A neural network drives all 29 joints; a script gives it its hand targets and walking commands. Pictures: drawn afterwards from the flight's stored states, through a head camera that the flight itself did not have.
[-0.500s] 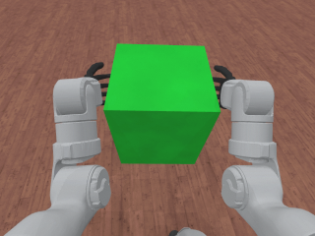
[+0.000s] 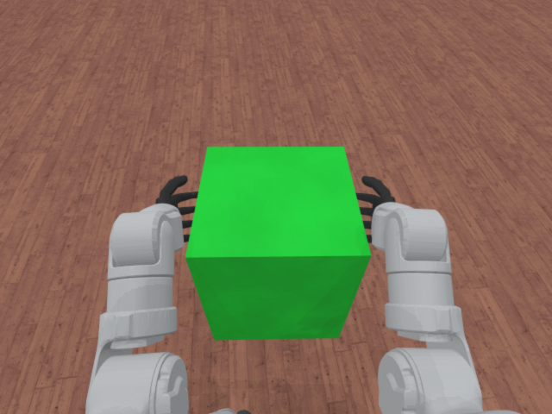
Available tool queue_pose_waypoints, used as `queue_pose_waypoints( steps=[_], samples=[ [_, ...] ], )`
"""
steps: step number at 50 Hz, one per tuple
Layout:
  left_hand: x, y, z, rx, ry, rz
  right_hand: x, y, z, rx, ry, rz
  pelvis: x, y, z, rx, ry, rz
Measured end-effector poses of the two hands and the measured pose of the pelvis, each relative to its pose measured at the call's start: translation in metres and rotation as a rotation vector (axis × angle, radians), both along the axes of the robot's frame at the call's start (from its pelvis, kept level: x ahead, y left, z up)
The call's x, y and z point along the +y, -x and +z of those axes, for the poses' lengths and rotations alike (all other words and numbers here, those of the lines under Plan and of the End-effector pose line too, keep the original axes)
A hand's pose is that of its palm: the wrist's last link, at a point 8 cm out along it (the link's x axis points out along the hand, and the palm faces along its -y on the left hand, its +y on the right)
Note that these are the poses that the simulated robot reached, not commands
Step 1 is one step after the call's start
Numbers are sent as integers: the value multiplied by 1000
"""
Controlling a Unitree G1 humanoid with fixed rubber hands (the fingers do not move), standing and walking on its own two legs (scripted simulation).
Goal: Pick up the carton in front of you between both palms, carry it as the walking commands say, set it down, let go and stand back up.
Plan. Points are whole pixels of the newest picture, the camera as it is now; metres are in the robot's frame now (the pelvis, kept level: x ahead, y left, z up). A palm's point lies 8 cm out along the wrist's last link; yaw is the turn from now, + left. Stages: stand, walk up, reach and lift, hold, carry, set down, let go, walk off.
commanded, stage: carry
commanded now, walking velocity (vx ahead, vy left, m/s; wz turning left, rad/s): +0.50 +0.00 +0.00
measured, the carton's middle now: (276, 247) +0.36 +0.01 +0.02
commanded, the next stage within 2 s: none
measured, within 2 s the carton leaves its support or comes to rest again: neither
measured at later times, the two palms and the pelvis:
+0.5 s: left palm (210, 119) +0.58 +0.13 +0.10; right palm (369, 123) +0.59 -0.17 +0.09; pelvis +0.33 -0.03 -0.01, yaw +2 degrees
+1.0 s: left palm (209, 43) +0.88 +0.16 +0.10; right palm (332, 46) +0.89 -0.14 +0.10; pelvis +0.63 +0.01 +0.00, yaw +1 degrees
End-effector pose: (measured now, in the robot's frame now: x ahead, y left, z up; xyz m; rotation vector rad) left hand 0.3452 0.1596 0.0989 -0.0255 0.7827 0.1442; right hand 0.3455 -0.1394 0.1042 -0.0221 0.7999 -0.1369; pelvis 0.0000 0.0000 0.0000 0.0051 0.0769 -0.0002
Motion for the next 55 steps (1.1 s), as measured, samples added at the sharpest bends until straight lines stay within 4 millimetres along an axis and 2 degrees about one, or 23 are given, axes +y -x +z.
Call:
queue_pose_waypoints(
  steps=[5,10,14,17,20,23,25,28,31,34,39,44,47,51,55],
  samples=[
    [-2,-35,-12,51,35,-9,-2,-17,-15,48,-30,-87,12,-54,19,13,33,-18],
    [-7,-69,-2,-27,79,13,-7,-49,-1,-33,-46,-124,14,-112,28,14,49,-11],
    [-9,-107,14,-103,36,-4,-9,-93,15,-105,-40,-88,8,-166,26,3,41,-7],
    [-13,-139,21,-131,19,7,-13,-131,18,-132,-40,-61,1,-211,21,-6,33,-3],
    [-20,-177,19,-139,3,20,-19,-173,11,-139,-44,-41,-10,-259,9,-22,24,8],
    [-28,-216,8,-137,-17,36,-28,-218,-4,-138,-57,-19,-22,-305,-7,-42,28,29],
    [-32,-236,0,-94,-29,46,-31,-243,-14,-94,-55,2,-28,-326,-7,-40,31,42],
    [-32,-256,-9,-20,-25,74,-32,-271,-20,-19,-51,27,-36,-352,3,-38,18,58],
    [-32,-277,-8,5,-17,97,-31,-299,-18,6,-53,39,-42,-379,13,-32,10,61],
    [-32,-307,-1,-12,-14,103,-31,-330,-10,-12,-45,50,-43,-408,21,-24,3,57],
    [-32,-370,18,-69,-17,84,-31,-387,7,-69,-51,31,-37,-465,27,-14,-7,49],
    [-23,-442,27,-116,-17,58,-23,-450,14,-116,-57,2,-22,-533,23,-11,-5,41],
    [-11,-489,20,-119,-10,49,-12,-494,8,-120,-52,-8,-8,-578,13,-13,1,34],
    [8,-554,-4,-103,14,41,8,-555,-8,-104,-27,-16,12,-639,-5,-23,-14,6],
    [17,-601,-19,-9,24,21,17,-596,-22,-10,-13,-36,26,-680,6,-14,1,-15]
  ],
)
